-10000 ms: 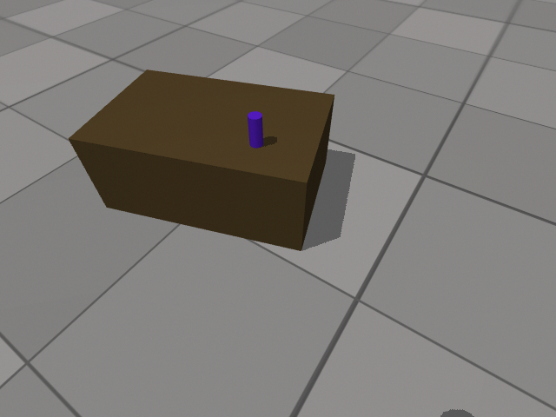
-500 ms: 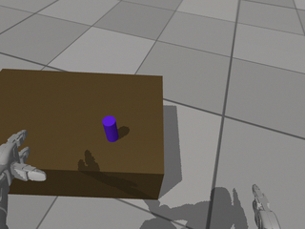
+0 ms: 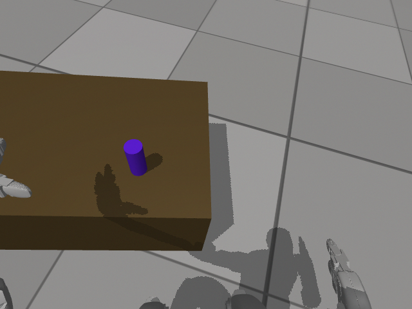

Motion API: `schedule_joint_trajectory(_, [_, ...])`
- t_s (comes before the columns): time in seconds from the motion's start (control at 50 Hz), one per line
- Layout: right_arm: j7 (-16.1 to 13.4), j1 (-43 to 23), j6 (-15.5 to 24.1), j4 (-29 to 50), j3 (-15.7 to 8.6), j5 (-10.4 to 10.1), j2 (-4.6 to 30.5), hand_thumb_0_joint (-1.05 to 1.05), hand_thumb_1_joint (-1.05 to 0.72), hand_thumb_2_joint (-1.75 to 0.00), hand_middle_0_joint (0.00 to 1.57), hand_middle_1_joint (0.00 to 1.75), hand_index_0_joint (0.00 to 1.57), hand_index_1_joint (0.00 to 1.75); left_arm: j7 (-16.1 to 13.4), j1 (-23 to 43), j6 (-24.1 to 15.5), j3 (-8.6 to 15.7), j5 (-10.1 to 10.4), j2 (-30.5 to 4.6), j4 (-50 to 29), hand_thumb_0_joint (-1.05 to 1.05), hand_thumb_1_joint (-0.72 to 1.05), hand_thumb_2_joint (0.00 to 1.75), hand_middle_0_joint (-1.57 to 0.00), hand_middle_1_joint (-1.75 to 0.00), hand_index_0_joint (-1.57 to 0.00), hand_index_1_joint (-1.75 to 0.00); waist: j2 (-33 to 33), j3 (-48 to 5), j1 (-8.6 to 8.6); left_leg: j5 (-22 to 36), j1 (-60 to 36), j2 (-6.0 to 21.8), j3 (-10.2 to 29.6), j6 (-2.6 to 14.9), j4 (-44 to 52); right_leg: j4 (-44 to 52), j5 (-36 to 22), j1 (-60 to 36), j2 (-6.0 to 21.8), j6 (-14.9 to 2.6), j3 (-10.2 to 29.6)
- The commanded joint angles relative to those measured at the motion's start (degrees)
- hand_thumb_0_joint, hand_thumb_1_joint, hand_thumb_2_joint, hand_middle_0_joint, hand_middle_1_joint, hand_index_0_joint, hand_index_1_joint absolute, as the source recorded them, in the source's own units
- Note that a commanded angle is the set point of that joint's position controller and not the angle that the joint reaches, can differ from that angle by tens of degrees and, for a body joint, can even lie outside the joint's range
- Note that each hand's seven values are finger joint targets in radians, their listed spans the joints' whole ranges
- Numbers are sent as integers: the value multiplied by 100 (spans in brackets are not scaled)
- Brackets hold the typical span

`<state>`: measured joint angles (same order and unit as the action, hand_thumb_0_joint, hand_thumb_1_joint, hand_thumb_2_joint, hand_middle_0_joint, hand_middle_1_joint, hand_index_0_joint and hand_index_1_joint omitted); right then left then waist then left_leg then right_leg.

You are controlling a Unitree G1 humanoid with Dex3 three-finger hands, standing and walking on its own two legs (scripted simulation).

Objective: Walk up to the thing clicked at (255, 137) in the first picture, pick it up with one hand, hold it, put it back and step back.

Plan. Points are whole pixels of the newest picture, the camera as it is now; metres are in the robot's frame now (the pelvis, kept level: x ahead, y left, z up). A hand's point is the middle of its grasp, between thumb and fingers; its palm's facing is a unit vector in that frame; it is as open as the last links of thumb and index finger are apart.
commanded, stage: go down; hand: left
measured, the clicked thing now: (136, 158) +0.58 +0.17 -0.23
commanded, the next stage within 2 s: none
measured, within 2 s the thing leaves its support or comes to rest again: neither
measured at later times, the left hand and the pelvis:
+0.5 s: hand (8, 140) +0.44 +0.35 +0.06, palm faces +0.18 -0.98 -0.04, open 17.5 cm; pelvis +0.01 +0.01 -0.01, yaw -1 degrees
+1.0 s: hand (6, 130) +0.46 +0.36 +0.06, palm faces +0.20 -0.98 -0.02, open 17.0 cm; pelvis +0.00 +0.01 -0.02, yaw -1 degrees
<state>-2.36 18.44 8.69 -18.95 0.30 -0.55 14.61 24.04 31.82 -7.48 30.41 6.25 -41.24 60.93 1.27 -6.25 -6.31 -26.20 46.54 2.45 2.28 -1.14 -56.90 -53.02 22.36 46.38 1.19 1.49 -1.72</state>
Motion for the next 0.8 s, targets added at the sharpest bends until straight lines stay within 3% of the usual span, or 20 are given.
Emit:
schedule_joint_trajectory(0.0, [-99,-27,258,1188,-405,-31,928,0,56,-5,5,5,5,5,56,2042,-475,461,138,-2357,-912,0,-60,9,-4,-7,-5,-6,-992,-2053,36,1183,-1144,-124,-75,139,752,553,-820,-851,-124,-249,-35])
schedule_joint_trajectory(0.04, [-123,89,232,1076,-550,-38,1042,0,56,-5,5,5,5,5,82,2167,-539,540,155,-2498,-856,0,-59,9,-4,-6,-5,-6,-974,-2115,-16,1260,-1045,-142,-97,151,670,513,-936,-888,-114,-239,5])
schedule_joint_trajectory(0.08, [-135,159,201,1087,-556,-20,1035,0,55,-5,5,5,5,5,109,2156,-577,668,141,-2675,-792,0,-58,9,-4,-6,-5,-6,-906,-2370,-2,1436,-945,-170,-132,190,535,464,-1140,-1078,-83,-203,70])
schedule_joint_trajectory(0.14, [-127,-14,214,1301,-441,-32,965,0,55,-5,5,5,5,5,165,2283,-634,568,139,-2566,-780,0,-59,9,-5,-7,-5,-7,-983,-2529,4,1497,-1005,-171,-143,175,483,427,-1154,-1040,-92,-212,78])
schedule_joint_trajectory(0.18, [-139,-56,196,1434,-461,-22,999,0,55,-5,5,5,5,5,146,2282,-662,714,93,-2768,-738,0,-57,10,-4,-6,-4,-7,-1037,-2612,-6,1598,-1014,-155,-124,161,456,396,-1208,-1040,-95,-224,68])
schedule_joint_trajectory(0.2, [-133,30,188,1318,-376,-37,901,0,55,-5,5,5,5,5,158,2358,-672,667,80,-2762,-724,0,-55,10,-4,-6,-4,-6,-1116,-2368,9,1449,-888,-173,-140,155,493,413,-1081,-951,-96,-232,85])
schedule_joint_trajectory(0.26, [-123,110,161,1223,-480,-6,993,0,55,-5,5,5,5,5,236,2240,-663,574,109,-2563,-583,0,-54,10,-4,-6,-4,-6,-1326,-2520,-34,2015,-1285,-99,-73,84,425,326,-1331,-640,-160,-280,-27])
schedule_joint_trajectory(0.3, [-81,259,153,1180,-304,5,881,0,55,-5,5,5,5,5,289,2222,-650,515,122,-2509,-604,0,-54,10,-4,-6,-4,-7,-1491,-2449,-22,2350,-1479,-51,-38,41,405,300,-1382,-425,-190,-296,-91])
schedule_joint_trajectory(0.34, [-62,284,142,1237,-333,13,897,0,54,-5,5,5,5,5,262,2318,-656,657,103,-2721,-832,0,-54,9,-5,-5,-5,-6,-1573,-2639,-8,2617,-1571,-51,-44,47,329,276,-1577,-520,-178,-289,-79])
schedule_joint_trajectory(0.38, [-67,286,146,1376,-513,4,1084,0,55,-5,5,5,5,5,260,2331,-663,730,152,-2769,-918,0,-54,9,-4,-6,-4,-6,-1427,-2616,-70,2451,-1478,-61,-52,69,353,279,-1561,-666,-181,-281,-68])
schedule_joint_trajectory(0.44, [-58,347,161,1322,-574,18,1103,0,54,-5,5,5,5,5,288,2230,-648,599,197,-2433,-801,0,-54,10,-4,-6,-4,-7,-1378,-2631,-158,2684,-1650,-5,-2,53,316,243,-1628,-480,-208,-281,-103])
schedule_joint_trajectory(0.46, [-41,350,155,1273,-534,23,1056,0,54,-5,5,5,5,5,281,2358,-664,645,196,-2540,-1055,0,-55,13,-5,-7,-3,-10,-1504,-2631,-78,2758,-1626,-16,-11,54,297,235,-1668,-477,-194,-281,-87])
schedule_joint_trajectory(0.5, [-51,344,136,1289,-625,4,1125,0,54,-5,5,5,5,5,236,2210,-652,720,176,-2603,-925,0,-47,11,-4,-5,-3,-7,-1412,-2502,-86,2717,-1554,-21,-1,67,303,231,-1634,-439,-200,-283,-99])
schedule_joint_trajectory(0.54, [-5,273,154,1417,-541,16,1064,0,55,-5,5,5,5,5,274,2213,-660,576,211,-2307,-756,0,-47,12,-4,-6,-3,-7,-1347,-2543,-143,2951,-1635,22,52,40,270,191,-1709,-381,-216,-287,-140])
schedule_joint_trajectory(0.56, [8,178,154,1397,-538,15,1055,0,55,-5,5,5,5,5,280,2238,-676,585,220,-2352,-734,0,-45,12,-4,-5,-3,-7,-1415,-2454,-90,2997,-1565,35,77,29,282,159,-1660,-332,-219,-294,-152])
schedule_joint_trajectory(0.58, [14,315,122,1258,-553,21,1041,0,55,-5,5,5,5,5,255,2366,-718,783,214,-2659,-1028,0,-45,12,-4,-5,-2,-7,-1509,-2570,-27,3099,-1626,29,63,41,249,156,-1722,-368,-216,-290,-139])
schedule_joint_trajectory(0.6, [11,255,126,1350,-583,10,1081,0,55,-5,5,5,5,5,263,2383,-722,759,205,-2633,-880,0,-45,11,-4,-4,-3,-6,-1448,-2562,-126,3098,-1653,33,65,43,230,162,-1726,-348,-224,-278,-138])
schedule_joint_trajectory(0.7, [48,244,130,1532,-604,46,1120,0,55,-5,5,5,5,5,278,2444,-808,768,167,-2617,-665,0,-45,12,-3,-5,-3,-6,-1350,-2651,-176,2873,-1547,10,50,57,206,143,-1694,-407,-216,-276,-113])
schedule_joint_trajectory(0.72, [62,275,106,1425,-565,57,1056,0,54,-5,5,5,5,5,269,2586,-847,825,171,-2745,-822,0,-44,12,-3,-5,-3,-6,-1471,-2632,-148,2855,-1461,-1,49,49,192,115,-1691,-409,-210,-282,-106])
schedule_joint_trajectory(0.78, [62,279,111,1578,-627,74,1144,0,55,-5,5,5,5,5,266,2693,-882,781,128,-2741,-580,0,-43,12,-3,-5,-2,-6,-1355,-2562,-268,2450,-1341,-20,32,68,205,146,-1505,-349,-221,-283,-90])
